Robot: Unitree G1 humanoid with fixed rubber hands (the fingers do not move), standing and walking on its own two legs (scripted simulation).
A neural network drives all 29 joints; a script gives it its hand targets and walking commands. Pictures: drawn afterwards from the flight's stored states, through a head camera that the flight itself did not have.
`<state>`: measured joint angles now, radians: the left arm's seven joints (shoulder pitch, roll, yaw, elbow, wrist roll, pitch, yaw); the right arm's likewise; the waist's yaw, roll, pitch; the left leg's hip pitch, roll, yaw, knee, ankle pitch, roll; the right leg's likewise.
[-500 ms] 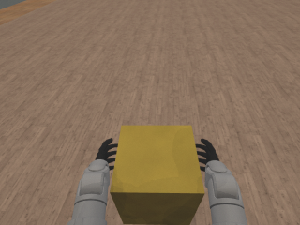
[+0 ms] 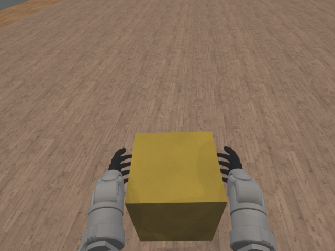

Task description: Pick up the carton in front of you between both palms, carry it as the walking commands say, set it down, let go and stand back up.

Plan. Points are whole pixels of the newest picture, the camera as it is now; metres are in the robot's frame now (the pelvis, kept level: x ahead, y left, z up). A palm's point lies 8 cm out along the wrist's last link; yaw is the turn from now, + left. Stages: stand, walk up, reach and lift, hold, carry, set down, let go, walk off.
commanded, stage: set down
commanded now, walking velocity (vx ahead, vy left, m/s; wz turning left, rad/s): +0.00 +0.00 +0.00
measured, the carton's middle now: (174, 188) +0.33 +0.00 -0.04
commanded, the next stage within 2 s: none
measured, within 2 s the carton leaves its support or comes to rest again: neither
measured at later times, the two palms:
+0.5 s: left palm (130, 196) +0.37 +0.15 -0.16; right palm (218, 199) +0.36 -0.15 -0.17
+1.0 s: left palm (138, 202) +0.42 +0.15 -0.30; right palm (212, 207) +0.40 -0.15 -0.32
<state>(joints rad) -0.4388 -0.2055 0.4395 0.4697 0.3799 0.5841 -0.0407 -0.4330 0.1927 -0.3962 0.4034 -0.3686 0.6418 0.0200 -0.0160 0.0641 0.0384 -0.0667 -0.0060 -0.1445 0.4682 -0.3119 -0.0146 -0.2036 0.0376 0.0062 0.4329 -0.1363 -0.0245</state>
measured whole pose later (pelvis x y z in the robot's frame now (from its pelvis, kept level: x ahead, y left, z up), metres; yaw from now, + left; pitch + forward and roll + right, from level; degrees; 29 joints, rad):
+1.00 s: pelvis -0.06 +0.01 -0.22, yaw +3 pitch +46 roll +5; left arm -0.96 0.00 0.46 0.71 0.18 0.23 0.03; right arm -0.91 0.07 -0.46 0.58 -0.26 0.27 -0.07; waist -0.02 0.04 -0.18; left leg -1.78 -0.14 -0.06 1.57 -0.60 -0.06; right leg -1.94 0.08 0.13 1.49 -0.35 0.05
